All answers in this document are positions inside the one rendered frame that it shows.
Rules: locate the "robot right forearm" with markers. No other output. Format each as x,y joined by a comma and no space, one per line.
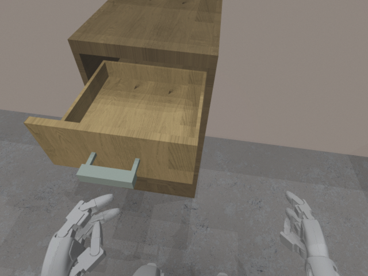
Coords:
320,266

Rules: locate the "right robot hand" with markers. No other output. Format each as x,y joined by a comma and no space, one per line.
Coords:
312,241

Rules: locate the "left robot hand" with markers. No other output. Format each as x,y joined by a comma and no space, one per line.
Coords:
67,246

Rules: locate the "drawer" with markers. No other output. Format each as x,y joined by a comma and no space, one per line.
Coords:
128,111

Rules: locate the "handle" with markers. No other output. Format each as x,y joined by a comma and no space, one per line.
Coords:
107,176

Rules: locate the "cabinet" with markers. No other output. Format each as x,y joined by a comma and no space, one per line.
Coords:
183,34

